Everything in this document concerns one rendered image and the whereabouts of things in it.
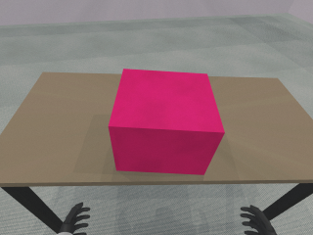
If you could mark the left robot hand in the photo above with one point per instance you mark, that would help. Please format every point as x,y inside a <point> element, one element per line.
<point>69,224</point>

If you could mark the carton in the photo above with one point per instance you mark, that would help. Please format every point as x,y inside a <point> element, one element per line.
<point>164,122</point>

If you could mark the right robot hand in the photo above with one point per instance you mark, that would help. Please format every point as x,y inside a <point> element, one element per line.
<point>262,225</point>

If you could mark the table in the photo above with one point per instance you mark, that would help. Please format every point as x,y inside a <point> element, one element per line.
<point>59,136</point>

